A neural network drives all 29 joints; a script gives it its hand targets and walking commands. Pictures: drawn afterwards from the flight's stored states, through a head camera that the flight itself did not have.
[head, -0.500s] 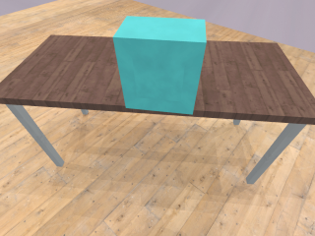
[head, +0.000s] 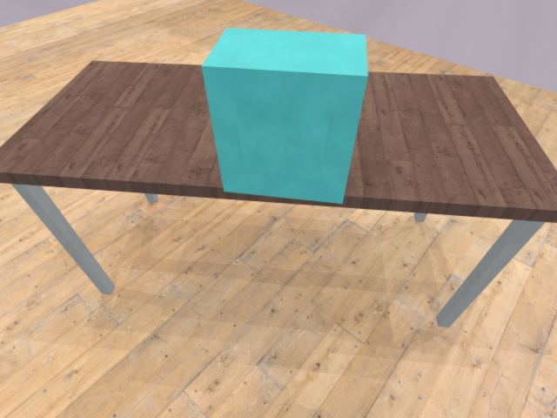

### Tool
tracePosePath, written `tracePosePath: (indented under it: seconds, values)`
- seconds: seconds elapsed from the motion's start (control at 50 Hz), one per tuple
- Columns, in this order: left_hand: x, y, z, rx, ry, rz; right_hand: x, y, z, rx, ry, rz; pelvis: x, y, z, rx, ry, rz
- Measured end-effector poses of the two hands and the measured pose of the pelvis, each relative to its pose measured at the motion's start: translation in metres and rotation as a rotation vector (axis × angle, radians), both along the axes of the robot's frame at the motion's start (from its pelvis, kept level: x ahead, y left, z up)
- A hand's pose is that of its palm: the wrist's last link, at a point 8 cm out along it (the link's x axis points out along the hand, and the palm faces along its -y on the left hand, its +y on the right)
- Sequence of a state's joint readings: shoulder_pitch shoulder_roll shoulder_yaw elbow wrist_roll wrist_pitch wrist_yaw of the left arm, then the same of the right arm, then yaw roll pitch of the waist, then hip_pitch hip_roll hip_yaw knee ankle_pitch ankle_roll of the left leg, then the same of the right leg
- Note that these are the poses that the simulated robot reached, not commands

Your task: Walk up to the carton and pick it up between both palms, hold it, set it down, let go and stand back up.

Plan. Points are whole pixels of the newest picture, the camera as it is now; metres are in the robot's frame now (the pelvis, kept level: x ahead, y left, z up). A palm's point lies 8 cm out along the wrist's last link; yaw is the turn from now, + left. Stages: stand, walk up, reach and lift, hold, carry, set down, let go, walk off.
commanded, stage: walk up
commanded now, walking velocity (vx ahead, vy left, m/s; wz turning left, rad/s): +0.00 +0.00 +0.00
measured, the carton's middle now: (287, 120) +0.68 -0.01 +0.07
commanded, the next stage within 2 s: none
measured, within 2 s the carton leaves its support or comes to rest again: neither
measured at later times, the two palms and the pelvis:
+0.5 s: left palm out of the picture +0.07 +0.22 -0.13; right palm out of the picture +0.04 -0.28 -0.17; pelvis +0.09 -0.03 -0.02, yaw -5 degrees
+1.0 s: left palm (133, 300) +0.37 +0.30 -0.14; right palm (407, 321) +0.32 -0.23 -0.14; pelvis +0.29 +0.05 -0.03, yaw -8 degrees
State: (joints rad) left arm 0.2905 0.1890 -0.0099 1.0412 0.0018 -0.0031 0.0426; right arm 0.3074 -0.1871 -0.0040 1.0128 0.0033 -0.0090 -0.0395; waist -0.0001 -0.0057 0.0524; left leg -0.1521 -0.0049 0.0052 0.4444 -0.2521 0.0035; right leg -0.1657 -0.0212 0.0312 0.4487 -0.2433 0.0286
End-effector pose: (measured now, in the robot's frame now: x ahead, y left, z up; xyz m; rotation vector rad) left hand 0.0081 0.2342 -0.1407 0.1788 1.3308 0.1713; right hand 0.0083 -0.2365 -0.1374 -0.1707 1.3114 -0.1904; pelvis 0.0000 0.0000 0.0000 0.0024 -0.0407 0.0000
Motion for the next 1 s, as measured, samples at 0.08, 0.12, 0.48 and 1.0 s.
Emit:
tracePosePath:
  seconds: [0.08, 0.12, 0.48, 1.0]
  values:
    - [-0.001, -0.001, 0.000, -0.001, 0.004, 0.002, 0.000, 0.000, 0.000, 0.001, 0.003, 0.000, 0.000, 0.000, 0.000, 0.000, 0.000, 0.001]
    - [-0.002, -0.001, 0.000, -0.001, 0.000, -0.005, 0.000, 0.000, -0.001, 0.001, 0.000, 0.005, 0.001, 0.000, -0.001, 0.001, 0.000, -0.007]
    - [0.057, -0.014, 0.013, 0.114, -0.021, -0.045, 0.019, -0.043, -0.035, 0.042, 0.122, -0.051, 0.080, -0.028, -0.017, -0.001, -0.044, -0.081]
    - [0.365, 0.068, 0.003, 0.062, -0.177, -0.225, 0.309, 0.011, -0.002, -0.083, -0.215, -0.100, 0.289, 0.051, -0.026, -0.010, -0.039, -0.134]
